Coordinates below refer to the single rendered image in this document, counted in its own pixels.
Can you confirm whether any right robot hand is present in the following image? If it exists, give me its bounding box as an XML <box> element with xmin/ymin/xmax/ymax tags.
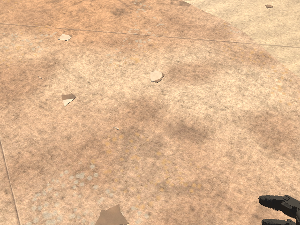
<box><xmin>258</xmin><ymin>195</ymin><xmax>300</xmax><ymax>225</ymax></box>

